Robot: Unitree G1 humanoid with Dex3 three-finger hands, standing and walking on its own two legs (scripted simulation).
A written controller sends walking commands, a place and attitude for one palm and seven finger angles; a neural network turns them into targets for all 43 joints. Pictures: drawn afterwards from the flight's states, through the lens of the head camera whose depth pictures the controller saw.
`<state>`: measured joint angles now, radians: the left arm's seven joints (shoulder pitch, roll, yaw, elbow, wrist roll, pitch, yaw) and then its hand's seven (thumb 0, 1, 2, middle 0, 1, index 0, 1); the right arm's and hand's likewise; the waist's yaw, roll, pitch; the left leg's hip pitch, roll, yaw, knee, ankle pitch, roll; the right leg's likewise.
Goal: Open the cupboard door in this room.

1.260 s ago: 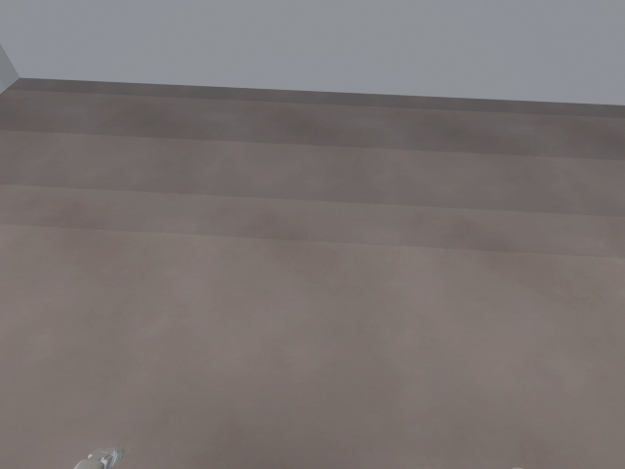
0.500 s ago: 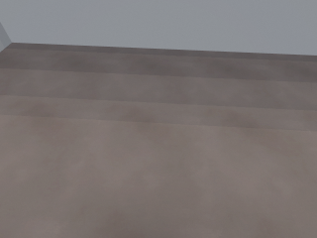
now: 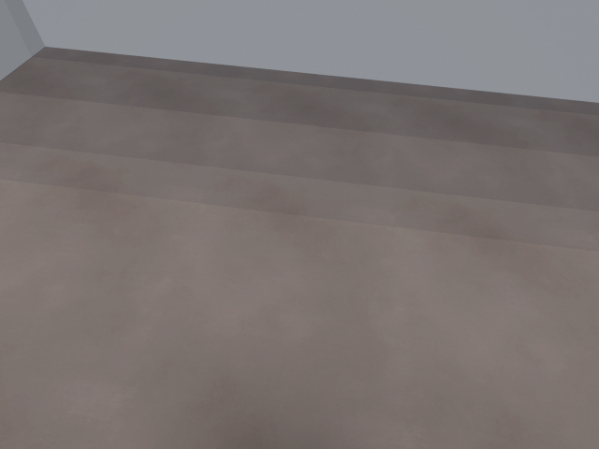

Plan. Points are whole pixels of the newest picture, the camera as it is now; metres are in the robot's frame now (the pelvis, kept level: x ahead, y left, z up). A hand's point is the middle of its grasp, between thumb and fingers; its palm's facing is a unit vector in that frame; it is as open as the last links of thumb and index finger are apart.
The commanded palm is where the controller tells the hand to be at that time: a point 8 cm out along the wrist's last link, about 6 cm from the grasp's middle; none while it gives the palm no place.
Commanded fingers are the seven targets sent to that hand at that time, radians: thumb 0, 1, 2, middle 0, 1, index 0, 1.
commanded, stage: turn or walk to find it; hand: left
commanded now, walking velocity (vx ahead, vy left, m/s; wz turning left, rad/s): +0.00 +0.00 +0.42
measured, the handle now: out of the picture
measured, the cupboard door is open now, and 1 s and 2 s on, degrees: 0 0 0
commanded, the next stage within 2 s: none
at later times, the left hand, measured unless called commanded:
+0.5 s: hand out of the picture -0.04 +0.17 -0.15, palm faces +0.24 -0.93 -0.28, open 7.4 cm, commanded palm none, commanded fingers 0.00 0.90 0.90 -0.20 -0.30 -0.20 -0.30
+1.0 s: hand out of the picture -0.10 +0.22 -0.15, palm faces +0.45 -0.85 -0.27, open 7.4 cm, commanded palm none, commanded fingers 0.00 0.90 0.90 -0.20 -0.30 -0.20 -0.30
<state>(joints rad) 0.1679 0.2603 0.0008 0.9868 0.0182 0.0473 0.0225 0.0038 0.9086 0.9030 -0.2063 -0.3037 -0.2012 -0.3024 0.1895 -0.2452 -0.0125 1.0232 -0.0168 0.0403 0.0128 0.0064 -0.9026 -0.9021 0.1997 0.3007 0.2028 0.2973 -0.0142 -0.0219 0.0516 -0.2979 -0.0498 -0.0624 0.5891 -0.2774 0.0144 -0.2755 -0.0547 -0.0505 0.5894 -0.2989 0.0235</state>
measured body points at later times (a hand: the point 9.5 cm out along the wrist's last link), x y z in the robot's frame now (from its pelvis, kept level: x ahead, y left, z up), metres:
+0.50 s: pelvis -0.04 -0.04 +0.01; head -0.01 -0.05 +0.46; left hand -0.05 +0.22 -0.13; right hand +0.08 -0.29 -0.14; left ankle -0.08 +0.10 -0.65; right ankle -0.03 -0.14 -0.73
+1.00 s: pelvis -0.07 -0.01 +0.01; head -0.05 +0.01 +0.46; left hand -0.12 +0.26 -0.13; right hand +0.09 -0.19 -0.13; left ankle -0.10 +0.09 -0.73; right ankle -0.02 -0.13 -0.69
